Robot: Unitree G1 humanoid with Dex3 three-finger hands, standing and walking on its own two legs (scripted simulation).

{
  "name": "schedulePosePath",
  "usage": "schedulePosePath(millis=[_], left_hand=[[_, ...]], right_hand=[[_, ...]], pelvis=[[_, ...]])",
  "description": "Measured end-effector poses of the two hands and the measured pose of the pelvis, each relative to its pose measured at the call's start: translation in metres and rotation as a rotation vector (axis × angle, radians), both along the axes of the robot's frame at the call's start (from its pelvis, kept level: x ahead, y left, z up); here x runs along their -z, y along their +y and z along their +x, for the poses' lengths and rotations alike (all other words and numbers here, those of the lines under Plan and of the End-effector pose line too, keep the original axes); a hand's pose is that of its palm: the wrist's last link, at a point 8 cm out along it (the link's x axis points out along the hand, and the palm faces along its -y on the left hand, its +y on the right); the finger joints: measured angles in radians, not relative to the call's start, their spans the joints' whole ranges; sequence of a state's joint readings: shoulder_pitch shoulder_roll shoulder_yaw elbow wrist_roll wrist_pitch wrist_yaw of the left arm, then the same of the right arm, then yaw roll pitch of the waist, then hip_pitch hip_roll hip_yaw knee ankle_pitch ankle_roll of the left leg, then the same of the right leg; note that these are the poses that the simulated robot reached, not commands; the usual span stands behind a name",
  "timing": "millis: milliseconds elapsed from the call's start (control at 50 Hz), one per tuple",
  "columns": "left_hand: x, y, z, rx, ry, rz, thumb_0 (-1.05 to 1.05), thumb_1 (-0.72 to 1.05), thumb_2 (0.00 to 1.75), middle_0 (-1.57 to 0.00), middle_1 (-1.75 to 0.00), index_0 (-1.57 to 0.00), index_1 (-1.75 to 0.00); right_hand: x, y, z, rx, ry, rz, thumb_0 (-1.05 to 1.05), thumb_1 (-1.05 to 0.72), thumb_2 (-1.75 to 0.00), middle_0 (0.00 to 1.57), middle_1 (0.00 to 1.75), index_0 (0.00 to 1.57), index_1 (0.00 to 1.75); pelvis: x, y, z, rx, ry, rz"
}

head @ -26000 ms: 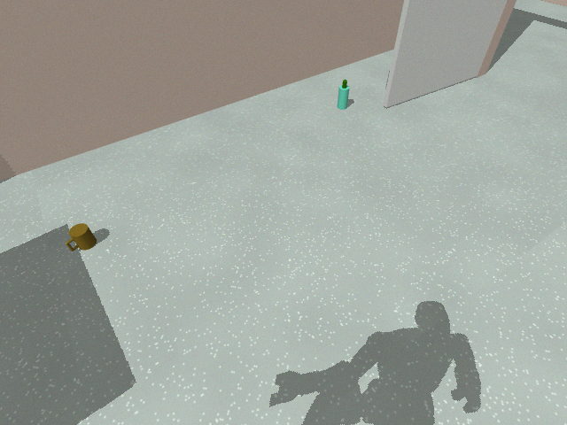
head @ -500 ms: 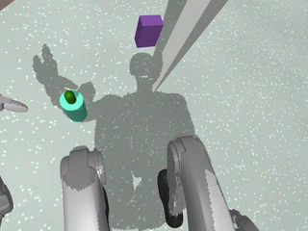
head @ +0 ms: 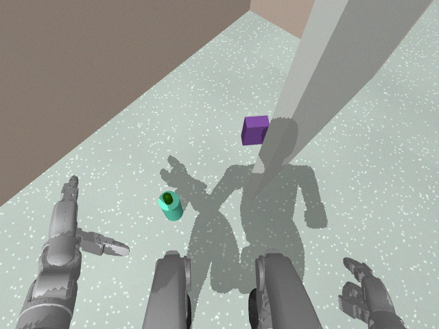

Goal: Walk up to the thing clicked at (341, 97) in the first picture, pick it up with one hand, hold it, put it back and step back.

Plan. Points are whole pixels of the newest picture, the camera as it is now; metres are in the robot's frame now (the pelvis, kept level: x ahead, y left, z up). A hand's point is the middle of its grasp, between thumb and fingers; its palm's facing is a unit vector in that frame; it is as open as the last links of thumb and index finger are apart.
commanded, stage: home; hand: left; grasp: from the side
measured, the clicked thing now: (170, 204) +0.47 +0.18 -0.46
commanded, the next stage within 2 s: none
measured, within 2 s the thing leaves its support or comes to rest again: neither
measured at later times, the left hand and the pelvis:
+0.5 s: hand (68, 266) +0.23 +0.21 +0.09, palm faces +0.13 -0.94 -0.32, open 17.4 cm; pelvis +0.05 +0.01 +0.15, yaw +2 degrees
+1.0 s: hand (67, 288) +0.21 +0.20 +0.10, palm faces +0.16 -0.94 -0.29, open 17.3 cm; pelvis +0.05 +0.01 +0.16, yaw +3 degrees
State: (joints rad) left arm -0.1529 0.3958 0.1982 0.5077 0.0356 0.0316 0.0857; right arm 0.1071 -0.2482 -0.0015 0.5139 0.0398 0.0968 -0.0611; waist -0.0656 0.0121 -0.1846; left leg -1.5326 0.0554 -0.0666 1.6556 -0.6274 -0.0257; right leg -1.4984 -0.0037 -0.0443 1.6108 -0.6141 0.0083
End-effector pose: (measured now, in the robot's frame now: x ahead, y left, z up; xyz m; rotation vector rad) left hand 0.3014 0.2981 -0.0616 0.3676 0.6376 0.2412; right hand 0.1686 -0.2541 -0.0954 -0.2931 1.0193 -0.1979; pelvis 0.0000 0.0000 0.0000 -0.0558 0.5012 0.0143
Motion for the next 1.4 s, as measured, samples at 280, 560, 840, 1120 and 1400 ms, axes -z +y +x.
schedulePosePath(millis=[280, 560, 840, 1120, 1400], left_hand=[[-0.101, -0.030, -0.055, -0.062, 0.095, -0.081, -0.01, -0.53, 0.07, -0.06, -0.06, -0.06, -0.05], [-0.188, -0.047, -0.102, -0.054, 0.049, -0.113, -0.01, -0.54, 0.06, -0.06, -0.06, -0.06, -0.05], [-0.191, -0.052, -0.119, -0.085, 0.064, -0.135, -0.01, -0.53, 0.07, -0.05, -0.06, -0.06, -0.05], [-0.192, -0.061, -0.117, -0.074, 0.069, -0.132, -0.01, -0.50, 0.08, -0.06, -0.06, -0.06, -0.06], [-0.192, -0.063, -0.117, -0.075, 0.063, -0.139, -0.01, -0.51, 0.08, -0.06, -0.07, -0.06, -0.06]], right_hand=[[-0.114, 0.016, 0.011, 0.025, -0.119, 0.003, 0.01, -0.90, -0.90, 0.20, 0.30, 0.20, 0.30], [-0.180, 0.040, 0.038, 0.020, -0.324, 0.027, 0.02, -0.90, -0.90, 0.20, 0.30, 0.20, 0.30], [-0.195, 0.039, 0.048, -0.052, -0.388, 0.006, 0.02, -0.90, -0.90, 0.20, 0.30, 0.20, 0.30], [-0.187, 0.027, 0.031, -0.024, -0.343, 0.009, 0.02, -0.90, -0.90, 0.20, 0.30, 0.20, 0.30], [-0.191, 0.024, 0.037, -0.028, -0.366, 0.001, 0.02, -0.90, -0.90, 0.20, 0.30, 0.20, 0.30]], pelvis=[[-0.101, 0.005, 0.033, -0.025, -0.175, 0.012], [-0.150, 0.015, 0.053, -0.031, -0.326, 0.019], [-0.156, 0.010, 0.047, -0.044, -0.372, 0.027], [-0.158, 0.003, 0.046, -0.039, -0.376, 0.033], [-0.159, 0.001, 0.047, -0.039, -0.380, 0.035]])
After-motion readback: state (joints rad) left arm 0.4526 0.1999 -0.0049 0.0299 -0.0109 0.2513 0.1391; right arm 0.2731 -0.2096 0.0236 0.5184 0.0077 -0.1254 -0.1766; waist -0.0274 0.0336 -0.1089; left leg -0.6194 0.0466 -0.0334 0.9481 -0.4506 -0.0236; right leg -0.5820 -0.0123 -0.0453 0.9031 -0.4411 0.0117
